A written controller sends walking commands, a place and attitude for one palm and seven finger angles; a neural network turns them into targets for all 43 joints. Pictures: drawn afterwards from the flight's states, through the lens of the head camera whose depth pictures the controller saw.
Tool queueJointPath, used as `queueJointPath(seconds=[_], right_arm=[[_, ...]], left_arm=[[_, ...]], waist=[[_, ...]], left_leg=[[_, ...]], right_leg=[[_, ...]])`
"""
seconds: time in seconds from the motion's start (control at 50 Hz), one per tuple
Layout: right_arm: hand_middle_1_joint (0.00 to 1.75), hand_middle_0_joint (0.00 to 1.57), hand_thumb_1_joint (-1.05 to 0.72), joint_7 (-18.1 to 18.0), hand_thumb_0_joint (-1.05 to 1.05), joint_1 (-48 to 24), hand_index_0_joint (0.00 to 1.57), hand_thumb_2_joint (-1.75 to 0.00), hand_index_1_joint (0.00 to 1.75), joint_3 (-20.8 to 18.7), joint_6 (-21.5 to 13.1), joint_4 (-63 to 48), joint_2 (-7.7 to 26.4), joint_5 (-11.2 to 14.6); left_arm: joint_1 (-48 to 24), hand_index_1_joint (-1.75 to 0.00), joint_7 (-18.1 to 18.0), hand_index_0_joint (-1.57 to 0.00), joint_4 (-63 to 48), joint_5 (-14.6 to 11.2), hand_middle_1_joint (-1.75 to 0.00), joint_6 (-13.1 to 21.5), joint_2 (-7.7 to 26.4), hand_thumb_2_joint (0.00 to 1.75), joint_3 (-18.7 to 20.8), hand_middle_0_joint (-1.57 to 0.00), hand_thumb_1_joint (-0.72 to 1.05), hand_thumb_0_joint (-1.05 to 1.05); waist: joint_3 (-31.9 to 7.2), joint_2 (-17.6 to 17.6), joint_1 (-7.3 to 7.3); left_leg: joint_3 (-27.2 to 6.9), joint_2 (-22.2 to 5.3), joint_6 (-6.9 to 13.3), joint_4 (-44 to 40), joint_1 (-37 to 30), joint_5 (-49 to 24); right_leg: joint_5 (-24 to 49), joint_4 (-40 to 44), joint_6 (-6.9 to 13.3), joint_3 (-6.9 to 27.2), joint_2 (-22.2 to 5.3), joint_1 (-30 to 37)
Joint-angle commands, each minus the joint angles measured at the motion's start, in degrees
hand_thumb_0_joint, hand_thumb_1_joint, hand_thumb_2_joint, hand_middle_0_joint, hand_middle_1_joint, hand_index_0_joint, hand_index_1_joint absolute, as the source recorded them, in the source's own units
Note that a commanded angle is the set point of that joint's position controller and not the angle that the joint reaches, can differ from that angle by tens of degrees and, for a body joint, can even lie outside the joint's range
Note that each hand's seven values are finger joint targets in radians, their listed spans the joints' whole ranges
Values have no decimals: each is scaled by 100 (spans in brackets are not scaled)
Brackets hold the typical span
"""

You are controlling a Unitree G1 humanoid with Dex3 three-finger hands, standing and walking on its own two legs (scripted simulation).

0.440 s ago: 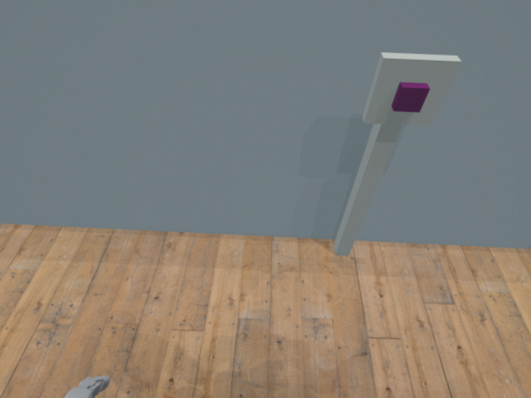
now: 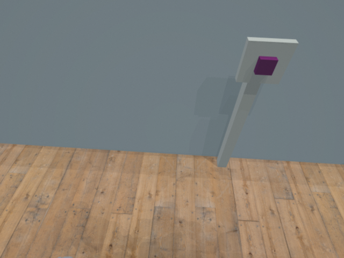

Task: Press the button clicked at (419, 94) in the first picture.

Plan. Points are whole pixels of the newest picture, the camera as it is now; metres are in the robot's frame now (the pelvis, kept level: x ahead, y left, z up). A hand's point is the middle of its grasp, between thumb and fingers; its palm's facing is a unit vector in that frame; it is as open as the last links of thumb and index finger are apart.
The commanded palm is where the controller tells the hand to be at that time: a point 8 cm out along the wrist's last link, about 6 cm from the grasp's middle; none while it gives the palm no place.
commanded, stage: stand and wait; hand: left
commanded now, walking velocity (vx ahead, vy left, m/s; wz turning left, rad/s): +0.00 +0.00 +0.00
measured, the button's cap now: (265, 65) +0.80 -0.31 +0.05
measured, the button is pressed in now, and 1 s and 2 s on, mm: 0 0 0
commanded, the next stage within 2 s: look at it before walking up in 0.50 s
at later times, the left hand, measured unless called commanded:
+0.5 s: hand out of the picture +0.06 +0.24 -0.15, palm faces -0.05 -0.94 -0.34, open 7.4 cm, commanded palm none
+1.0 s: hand out of the picture +0.05 +0.24 -0.15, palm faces -0.06 -0.94 -0.33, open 7.4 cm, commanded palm none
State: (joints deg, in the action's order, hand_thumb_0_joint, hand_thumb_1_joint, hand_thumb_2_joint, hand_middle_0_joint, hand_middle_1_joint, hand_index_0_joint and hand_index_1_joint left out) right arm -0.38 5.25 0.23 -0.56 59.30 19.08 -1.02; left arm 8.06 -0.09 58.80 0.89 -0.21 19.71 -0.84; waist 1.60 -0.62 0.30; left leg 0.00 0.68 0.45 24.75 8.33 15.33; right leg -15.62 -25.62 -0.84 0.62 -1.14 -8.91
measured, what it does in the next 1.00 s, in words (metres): stands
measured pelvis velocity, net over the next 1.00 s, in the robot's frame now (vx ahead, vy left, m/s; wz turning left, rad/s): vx -0.02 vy -0.01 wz -0.01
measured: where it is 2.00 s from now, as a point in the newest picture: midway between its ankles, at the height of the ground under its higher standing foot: outside the picture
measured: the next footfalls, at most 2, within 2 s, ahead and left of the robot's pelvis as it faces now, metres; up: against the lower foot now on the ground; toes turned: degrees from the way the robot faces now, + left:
none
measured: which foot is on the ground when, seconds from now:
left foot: down 0.00-1.00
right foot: down 0.00-1.00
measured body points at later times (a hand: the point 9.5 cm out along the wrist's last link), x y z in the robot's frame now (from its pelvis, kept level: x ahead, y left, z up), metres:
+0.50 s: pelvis -0.02 -0.01 +0.00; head -0.02 -0.01 +0.45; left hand +0.07 +0.29 -0.13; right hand +0.05 -0.31 -0.13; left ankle -0.02 +0.12 -0.74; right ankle -0.02 -0.13 -0.74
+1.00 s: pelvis -0.02 -0.01 +0.01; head -0.02 -0.01 +0.45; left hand +0.06 +0.29 -0.13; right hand +0.05 -0.31 -0.13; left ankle -0.02 +0.12 -0.74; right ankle -0.02 -0.13 -0.74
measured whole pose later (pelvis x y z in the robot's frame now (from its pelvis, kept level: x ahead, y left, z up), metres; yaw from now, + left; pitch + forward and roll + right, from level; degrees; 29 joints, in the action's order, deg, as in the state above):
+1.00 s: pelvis -0.02 -0.01 +0.01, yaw -1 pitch -2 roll +0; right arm -0.1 7.0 0.1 -0.8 64.2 19.5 -0.8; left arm 7.9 0.2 62.5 1.0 0.5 19.6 -0.8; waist 2.0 -0.3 -0.2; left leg 0.5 -0.5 -0.4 20.6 7.7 11.3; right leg -11.2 -21.4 -0.1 1.1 0.0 -8.5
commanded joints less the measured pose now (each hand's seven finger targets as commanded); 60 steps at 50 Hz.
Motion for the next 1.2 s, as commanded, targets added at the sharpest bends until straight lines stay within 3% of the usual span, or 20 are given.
queueJointPath(seconds=[0.0, 0.38, 1.18], right_arm=[[30, 20, -90, -72, 0, -315, 20, -90, 30, -268, -147, -337, 1209, 39], [30, 20, -90, -41, 0, -173, 20, -90, 30, -236, -148, 20, 1241, 45], [30, 20, -90, -39, 0, -114, 20, -90, 30, -237, -156, 131, 1236, 59]], left_arm=[[-282, -30, -78, -20, -365, -38, -30, 142, 1176, 90, 291, -20, 90, 0], [-313, -30, -52, -20, -79, -32, -30, 158, 1192, 90, 269, -20, 90, 0], [-251, -30, -55, -20, 18, -21, -30, 185, 1167, 90, 268, -20, 90, 0]], waist=[[-561, 74, -18], [-285, 17, -13], [-303, 76, -21]], left_leg=[[-455, -695, 166, -362, -202, -1694], [-532, -721, 121, -706, -77, -921], [-514, -778, 90, -792, -192, -1074]], right_leg=[[1716, 301, 274, 469, -584, 198], [884, 672, 267, 620, -565, 22], [1099, 772, 250, 623, -560, 50]])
